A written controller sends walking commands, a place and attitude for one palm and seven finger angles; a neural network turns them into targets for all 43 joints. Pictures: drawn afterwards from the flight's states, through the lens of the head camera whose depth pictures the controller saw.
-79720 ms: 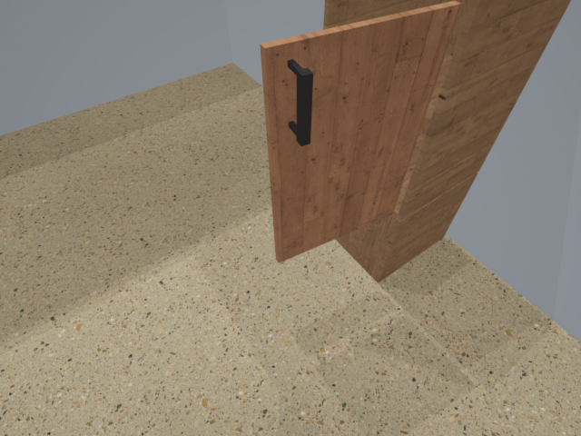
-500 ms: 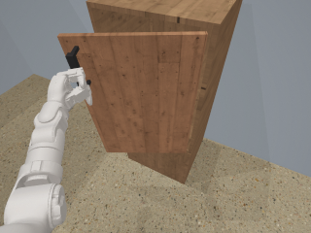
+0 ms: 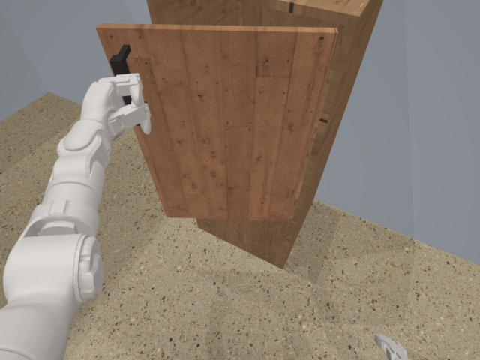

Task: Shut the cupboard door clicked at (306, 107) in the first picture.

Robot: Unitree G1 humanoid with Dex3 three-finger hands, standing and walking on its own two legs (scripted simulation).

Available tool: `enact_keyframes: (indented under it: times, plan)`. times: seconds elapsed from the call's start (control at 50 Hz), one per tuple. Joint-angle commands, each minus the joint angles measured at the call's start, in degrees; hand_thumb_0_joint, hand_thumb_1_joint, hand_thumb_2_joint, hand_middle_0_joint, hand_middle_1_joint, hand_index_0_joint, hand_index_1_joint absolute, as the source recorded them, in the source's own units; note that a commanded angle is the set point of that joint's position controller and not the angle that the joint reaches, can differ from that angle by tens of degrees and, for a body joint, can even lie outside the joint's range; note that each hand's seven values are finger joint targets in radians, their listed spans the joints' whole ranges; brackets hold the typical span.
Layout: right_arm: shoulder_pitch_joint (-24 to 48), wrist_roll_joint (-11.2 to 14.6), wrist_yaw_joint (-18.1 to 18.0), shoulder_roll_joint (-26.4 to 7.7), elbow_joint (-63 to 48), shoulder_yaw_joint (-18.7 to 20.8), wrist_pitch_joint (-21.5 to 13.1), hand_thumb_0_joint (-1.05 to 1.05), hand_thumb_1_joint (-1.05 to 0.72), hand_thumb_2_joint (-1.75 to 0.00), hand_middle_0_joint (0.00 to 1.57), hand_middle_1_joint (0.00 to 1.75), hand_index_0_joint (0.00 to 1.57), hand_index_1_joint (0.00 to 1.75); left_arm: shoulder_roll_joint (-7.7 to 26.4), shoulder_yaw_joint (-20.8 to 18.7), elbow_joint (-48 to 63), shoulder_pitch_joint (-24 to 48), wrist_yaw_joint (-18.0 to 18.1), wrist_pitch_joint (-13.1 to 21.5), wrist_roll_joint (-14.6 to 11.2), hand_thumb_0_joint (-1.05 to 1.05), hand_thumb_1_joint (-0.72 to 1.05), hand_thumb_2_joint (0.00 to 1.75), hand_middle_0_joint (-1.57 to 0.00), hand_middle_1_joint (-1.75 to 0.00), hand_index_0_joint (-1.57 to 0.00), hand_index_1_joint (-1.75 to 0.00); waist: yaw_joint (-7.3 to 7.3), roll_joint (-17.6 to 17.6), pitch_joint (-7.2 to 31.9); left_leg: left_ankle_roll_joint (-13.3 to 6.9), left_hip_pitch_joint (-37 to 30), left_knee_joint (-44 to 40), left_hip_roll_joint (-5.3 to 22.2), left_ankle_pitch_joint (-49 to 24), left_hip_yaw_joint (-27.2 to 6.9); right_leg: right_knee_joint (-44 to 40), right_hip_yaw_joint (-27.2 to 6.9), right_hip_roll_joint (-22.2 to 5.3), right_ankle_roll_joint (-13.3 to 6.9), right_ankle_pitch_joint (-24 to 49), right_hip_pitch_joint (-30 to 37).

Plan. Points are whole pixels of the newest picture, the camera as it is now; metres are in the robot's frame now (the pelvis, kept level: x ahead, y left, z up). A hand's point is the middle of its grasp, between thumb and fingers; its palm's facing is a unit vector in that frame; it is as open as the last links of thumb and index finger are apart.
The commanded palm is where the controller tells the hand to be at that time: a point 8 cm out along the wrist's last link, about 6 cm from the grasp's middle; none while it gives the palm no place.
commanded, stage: push the door shut along its arc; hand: left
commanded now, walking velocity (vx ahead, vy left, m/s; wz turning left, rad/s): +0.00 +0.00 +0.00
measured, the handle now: (132, 87) +0.55 +0.19 +0.17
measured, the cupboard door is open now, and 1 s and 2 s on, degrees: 26 10 0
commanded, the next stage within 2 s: pull the fist back off the door in 1.62 s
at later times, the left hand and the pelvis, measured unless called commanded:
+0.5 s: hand (148, 90) +0.53 +0.15 +0.18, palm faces -0.19 -0.98 -0.01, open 3.2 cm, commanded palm +0.53 +0.19 +0.17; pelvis +0.01 +0.01 -0.01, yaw -1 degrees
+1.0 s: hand (164, 76) +0.57 +0.13 +0.18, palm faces -0.29 -0.96 +0.00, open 3.2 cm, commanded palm +0.60 +0.15 +0.17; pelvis +0.01 +0.01 -0.02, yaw -1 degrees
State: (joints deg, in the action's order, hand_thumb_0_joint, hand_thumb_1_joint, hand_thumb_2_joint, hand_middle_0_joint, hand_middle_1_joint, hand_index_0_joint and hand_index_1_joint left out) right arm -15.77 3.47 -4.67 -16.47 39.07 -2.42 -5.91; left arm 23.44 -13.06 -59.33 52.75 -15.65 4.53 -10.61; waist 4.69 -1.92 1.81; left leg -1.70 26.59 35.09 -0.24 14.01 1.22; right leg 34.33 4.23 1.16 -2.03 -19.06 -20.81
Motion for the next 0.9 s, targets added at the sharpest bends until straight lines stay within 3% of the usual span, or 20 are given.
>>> enact_keyframes:
  times: [0.0, 0.06, 0.12, 0.14, 0.16, 0.22, 0.24, 0.28, 0.3, 0.34, 0.38, 0.44, 0.5, 0.56, 0.68, 0.76, 0.8, 0.82, 0.88]
  plan:
    - [-6.06, -0.34, -0.32, -9.43, -3.62, 3.25, -2.36, 0.0, -0.9, -0.9, 0.2, 0.3, 0.2, 0.3, 17.29, -4.82, 6.88, 34.52, 0.26, 6.0, 0.3, 0.0, 0.9, 0.9, -1.3, -1.5, -1.3, -1.5, 3.03, 0.43, 19.67, -0.75, -14.29, -2.05, 0.07, -6.29, -4.18, -4.61, -4.39, -0.59, 1.07, 12.77, -3.56]
    - [-8.46, -0.82, -0.14, -10.07, -3.29, 3.72, -2.37, 0.0, -0.9, -0.9, 0.2, 0.3, 0.2, 0.3, 19.95, -6.59, 4.03, 34.34, -0.54, 7.6, 1.08, 0.0, 0.9, 0.9, -1.3, -1.5, -1.3, -1.5, 3.12, 0.77, 22.03, -0.77, -14.03, -0.86, 0.21, -9.19, -4.26, -3.59, -4.17, -0.37, 1.07, 15.12, -3.32]
    - [-9.38, -0.87, 0.08, -10.2, -3.28, 4.19, -2.43, 0.0, -0.9, -0.9, 0.2, 0.3, 0.2, 0.3, 18.49, -5.24, 4.73, 36.45, -2.51, 8.77, 1.11, 0.0, 0.9, 0.9, -1.3, -1.5, -1.3, -1.5, 3.75, -1.02, 24.16, -0.4, -16.2, -0.28, 0.59, -11.32, -4.46, -3.13, -4.06, -0.04, 1.02, 17.07, -4.57]
    - [-9.73, -0.9, 0.07, -10.25, -2.99, 4.2, -2.4, 0.0, -0.9, -0.9, 0.2, 0.3, 0.2, 0.3, 17.67, -4.61, 3.86, 36.59, -3.03, 8.76, 0.97, 0.0, 0.9, 0.9, -1.3, -1.5, -1.3, -1.5, 4.04, -1.54, 23.49, -0.34, -16.67, -0.16, 0.69, -11.8, -4.61, -3.18, -3.89, 0.13, 0.94, 17.02, -5.7]
    - [-10.77, -0.93, -0.08, -10.5, -2.64, 4.49, -2.19, 0.0, -0.9, -0.9, 0.2, 0.3, 0.2, 0.3, 17.35, -4.3, 3.34, 36.92, -3.44, 9.01, 0.59, 0.0, 0.9, 0.9, -1.3, -1.5, -1.3, -1.5, 4.65, 0.19, 23.58, -0.55, -16.76, 0.28, 0.8, -12.84, -4.52, -3.05, -3.44, 0.3, 0.96, 17.24, -5.79]
    - [-11.86, -1.08, -0.03, -10.91, -1.53, 4.76, -2.22, 0.0, -0.9, -0.9, 0.2, 0.3, 0.2, 0.3, 17.17, -3.71, 2.9, 40.16, -4.27, 9.01, 0.77, 0.0, 0.9, 0.9, -1.3, -1.5, -1.3, -1.5, 5.4, -2.0, 22.1, -0.2, -17.19, 0.09, 1.16, -11.5, -5.27, -3.38, -3.35, 0.61, 0.91, 15.07, -9.14]
    - [-11.99, -1.05, 0.06, -10.82, -1.41, 4.83, -2.34, 0.0, -0.9, -0.9, 0.2, 0.3, 0.2, 0.3, 15.58, -2.33, 3.06, 40.72, -4.56, 8.94, 0.69, 0.0, 0.9, 0.9, -1.3, -1.5, -1.3, -1.5, 5.75, -3.16, 21.71, -0.14, -17.72, 0.19, 1.19, -11.09, -5.3, -3.48, -3.27, 0.73, 0.88, 14.12, -10.34]
    - [-13.12, -1.25, -0.11, -11.29, -0.57, 5.03, -2.33, 0.0, -0.9, -0.9, 0.2, 0.3, 0.2, 0.3, 16.75, -3.05, 2.33, 42.15, -4.7, 9.02, 0.66, 0.0, 0.9, 0.9, -1.3, -1.5, -1.3, -1.5, 6.43, -1.77, 21.96, -0.3, -17.85, 0.62, 1.35, -11.79, -5.72, -3.53, -3.25, 0.92, 0.92, 14.25, -11.1]
    - [-13.37, -1.3, -0.07, -11.15, -0.15, 5.05, -2.32, 0.0, -0.9, -0.9, 0.2, 0.3, 0.2, 0.3, 15.32, -1.61, 1.54, 42.9, -4.93, 8.83, 0.78, 0.0, 0.9, 0.9, -1.3, -1.5, -1.3, -1.5, 6.8, -2.57, 21.43, -0.16, -17.7, 0.5, 1.41, -11.28, -5.83, -3.41, -2.98, 0.95, 0.91, 13.37, -12.11]
    - [-14.24, -1.4, -0.04, -11.47, 0.53, 5.09, -2.55, 0.0, -0.9, -0.9, 0.2, 0.3, 0.2, 0.3, 15.65, -1.61, -0.05, 44.12, -5.14, 8.44, 0.79, 0.0, 0.9, 0.9, -1.3, -1.5, -1.3, -1.5, 7.47, -2.22, 20.73, -0.24, -17.2, 0.66, 1.52, -9.7, -6.14, -3.67, -3.01, 1.03, 0.94, 11.62, -13.65]
    - [-15.06, -1.68, -0.11, -11.77, 1.19, 5.2, -2.64, 0.0, -0.9, -0.9, 0.2, 0.3, 0.2, 0.3, 16.94, -2.25, 0.24, 46.66, -5.33, 8.73, 1.03, 0.0, 0.9, 0.9, -1.3, -1.5, -1.3, -1.5, 7.66, -3.55, 22.87, -0.14, -18.04, 1.2, 1.45, -11.13, -6.32, -3.12, -3.0, 1.05, 0.86, 12.34, -13.9]
    - [-15.73, -1.87, 0.03, -11.84, 1.89, 5.2, -3.02, 0.0, -0.9, -0.9, 0.2, 0.3, 0.2, 0.3, 15.92, -0.77, -1.14, 48.78, -6.09, 8.57, 1.38, 0.0, 0.9, 0.9, -1.3, -1.5, -1.3, -1.5, 8.66, -5.0, 23.19, 0.06, -18.93, 1.92, 1.7, -11.02, -7.02, -2.84, -2.81, 1.08, 0.8, 11.37, -16.54]
    - [-16.18, -2.08, -0.07, -12.22, 2.27, 5.16, -3.07, 0.0, -0.9, -0.9, 0.2, 0.3, 0.2, 0.3, 17.2, -1.41, -2.78, 50.41, -6.65, 8.57, 1.45, 0.0, 0.9, 0.9, -1.3, -1.5, -1.3, -1.5, 9.28, -4.73, 24.07, 0.01, -18.61, 2.79, 1.74, -11.81, -7.2, -2.24, -2.79, 1.14, 0.81, 11.95, -17.28]
    - [-16.74, -2.26, -0.18, -12.25, 2.52, 5.0, -3.28, 0.0, -0.9, -0.9, 0.2, 0.3, 0.2, 0.3, 15.81, -0.05, -3.55, 52.47, -7.09, 8.58, 1.26, 0.0, 0.9, 0.9, -1.3, -1.5, -1.3, -1.5, 10.12, -5.0, 24.1, -0.14, -18.46, 3.62, 1.84, -11.98, -7.36, -1.53, -2.35, 1.16, 0.74, 11.36, -18.72]
    - [-17.23, -2.59, -0.01, -12.72, 2.76, 4.93, -3.35, 0.0, -0.9, -0.9, 0.2, 0.3, 0.2, 0.3, 17.59, -1.02, -5.15, 55.68, -7.98, 8.14, 1.9, 0.0, 0.9, 0.9, -1.3, -1.5, -1.3, -1.5, 10.46, -5.51, 26.92, -0.09, -18.26, 5.35, 1.73, -14.53, -7.68, -0.08, -2.56, 1.32, 0.89, 13.3, -19.92]
    - [-18.18, -2.75, -0.31, -13.01, 3.36, 4.8, -2.98, 0.0, -0.9, -0.9, 0.2, 0.3, 0.2, 0.3, 19.12, -1.49, -7.15, 57.17, -8.48, 7.84, 2.2, 0.0, 0.9, 0.9, -1.3, -1.5, -1.3, -1.5, 11.42, -4.18, 25.96, -0.53, -15.57, 6.36, 1.78, -13.66, -7.3, 0.48, -2.34, 1.33, 1.05, 13.21, -20.44]
    - [-17.81, -2.74, -0.12, -12.98, 3.37, 4.82, -3.06, 0.0, -0.9, -0.9, 0.2, 0.3, 0.2, 0.3, 17.29, 0.16, -7.31, 58.52, -8.94, 7.61, 2.61, 0.0, 0.9, 0.9, -1.3, -1.5, -1.3, -1.5, 11.65, -6.49, 26.31, -0.25, -16.64, 6.73, 1.88, -13.88, -7.67, 0.8, -2.28, 1.45, 1.11, 12.75, -22.54]
    - [-18.24, -2.76, -0.17, -13.25, 3.49, 4.96, -3.07, 0.0, -0.9, -0.9, 0.2, 0.3, 0.2, 0.3, 18.51, -0.78, -8.06, 58.25, -9.2, 7.54, 2.75, 0.0, 0.9, 0.9, -1.3, -1.5, -1.3, -1.5, 11.69, -6.51, 26.72, -0.18, -16.94, 7.16, 2.02, -14.06, -7.65, 0.91, -2.38, 1.42, 1.1, 12.89, -22.99]
    - [-18.85, -2.85, -0.27, -13.33, 3.88, 5.0, -3.09, 0.0, -0.9, -0.9, 0.2, 0.3, 0.2, 0.3, 17.51, -0.03, -7.59, 60.15, -9.93, 7.54, 2.74, 0.0, 0.9, 0.9, -1.3, -1.5, -1.3, -1.5, 12.25, -6.98, 28.97, -0.31, -18.05, 7.94, 2.04, -16.06, -7.72, 1.63, -2.28, 1.68, 1.2, 14.04, -23.79]
